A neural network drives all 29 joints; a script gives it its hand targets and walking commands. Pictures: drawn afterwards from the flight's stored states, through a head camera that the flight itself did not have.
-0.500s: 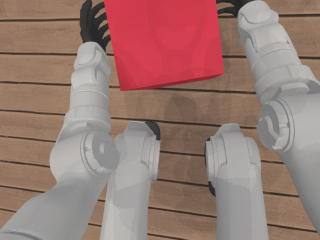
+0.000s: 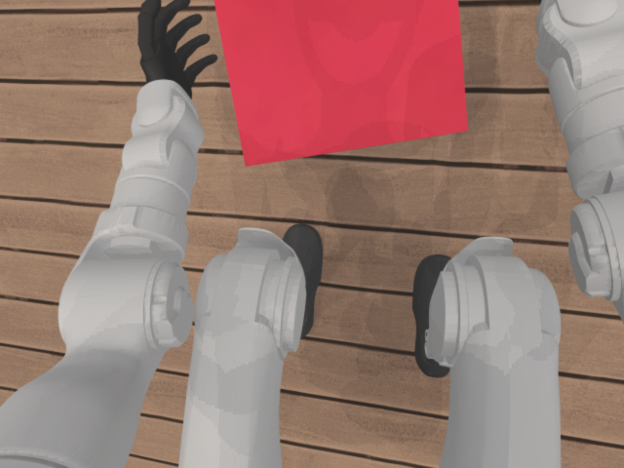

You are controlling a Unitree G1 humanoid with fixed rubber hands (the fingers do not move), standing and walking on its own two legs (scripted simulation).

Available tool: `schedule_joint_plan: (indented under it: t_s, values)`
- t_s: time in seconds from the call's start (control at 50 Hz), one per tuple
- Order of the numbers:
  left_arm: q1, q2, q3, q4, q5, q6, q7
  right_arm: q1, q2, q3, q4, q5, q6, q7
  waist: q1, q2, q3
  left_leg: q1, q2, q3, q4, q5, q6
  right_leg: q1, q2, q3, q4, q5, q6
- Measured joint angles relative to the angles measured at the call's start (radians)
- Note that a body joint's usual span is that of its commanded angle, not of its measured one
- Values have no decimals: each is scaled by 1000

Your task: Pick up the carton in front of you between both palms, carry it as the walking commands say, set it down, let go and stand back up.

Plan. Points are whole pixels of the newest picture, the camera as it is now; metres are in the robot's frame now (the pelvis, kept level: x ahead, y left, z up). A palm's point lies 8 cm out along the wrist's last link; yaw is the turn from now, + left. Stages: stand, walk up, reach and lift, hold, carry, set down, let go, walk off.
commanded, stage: set down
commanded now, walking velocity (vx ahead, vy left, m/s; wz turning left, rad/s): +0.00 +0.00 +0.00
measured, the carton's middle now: (347, 64) +0.50 +0.02 -0.25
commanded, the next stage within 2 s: let go in 0.98 s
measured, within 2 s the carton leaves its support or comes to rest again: neither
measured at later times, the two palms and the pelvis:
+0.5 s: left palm (68, 54) +0.48 +0.19 +0.00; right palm out of the picture +0.56 -0.19 -0.01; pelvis +0.01 +0.01 +0.11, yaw -1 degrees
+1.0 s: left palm out of the picture +0.47 +0.19 +0.15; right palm out of the picture +0.56 -0.20 +0.15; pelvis +0.03 +0.00 +0.25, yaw -3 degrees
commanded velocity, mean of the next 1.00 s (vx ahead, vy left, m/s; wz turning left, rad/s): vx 0.00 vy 0.00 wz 0.00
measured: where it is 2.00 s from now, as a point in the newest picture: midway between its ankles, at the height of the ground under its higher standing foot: (364, 317)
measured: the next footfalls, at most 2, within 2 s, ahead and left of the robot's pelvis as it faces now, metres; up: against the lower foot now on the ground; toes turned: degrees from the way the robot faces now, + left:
none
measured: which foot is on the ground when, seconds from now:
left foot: down 0.00-1.00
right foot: down 0.00-1.00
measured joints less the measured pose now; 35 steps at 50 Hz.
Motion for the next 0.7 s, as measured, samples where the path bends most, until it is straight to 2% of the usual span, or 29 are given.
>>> schedule_joint_plan:
  t_s: [0.12, 0.22, 0.38, 0.6, 0.7]
  values:
    - [97, -68, -12, -201, 17, 54, 60, 58, 2, -47, -98, -15, 52, 6, -2, -18, -48, 46, -10, -6, -52, 9, 11, 59, -13, -4, -58, 1, 6]
    - [156, -130, 28, -273, 102, 104, 84, 71, 8, -102, -63, -35, 86, 34, 3, -50, -123, 97, -5, -10, -138, 14, 20, 109, -10, -4, -154, 15, 11]
    - [195, -162, 64, -332, 168, 136, 76, 80, 11, -161, -26, -81, 86, 73, 15, -67, -220, 159, 0, -12, -279, 33, 27, 167, -6, 1, -305, 47, 17]
    - [291, -185, 77, -448, 187, 172, 64, 174, 30, -207, -149, -135, 124, 95, 21, -69, -291, 283, 4, -19, -470, 55, 29, 284, 0, 6, -502, 83, 17]
    - [335, -189, 86, -470, 199, 185, 50, 208, 44, -226, -167, -153, 140, 108, 24, -81, -327, 361, 9, -23, -569, 71, 27, 358, 5, 8, -602, 105, 14]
